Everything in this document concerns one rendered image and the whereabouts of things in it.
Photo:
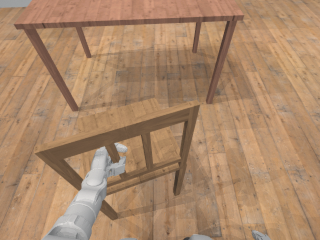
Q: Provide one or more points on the table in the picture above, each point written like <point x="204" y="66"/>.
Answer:
<point x="46" y="14"/>

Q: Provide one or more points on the left robot hand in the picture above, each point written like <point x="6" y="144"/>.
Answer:
<point x="102" y="161"/>

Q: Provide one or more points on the chair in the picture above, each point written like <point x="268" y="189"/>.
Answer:
<point x="144" y="128"/>

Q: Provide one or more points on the left robot forearm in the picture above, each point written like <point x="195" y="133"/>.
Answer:
<point x="81" y="214"/>

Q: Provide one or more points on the right robot hand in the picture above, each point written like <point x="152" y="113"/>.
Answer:
<point x="259" y="236"/>

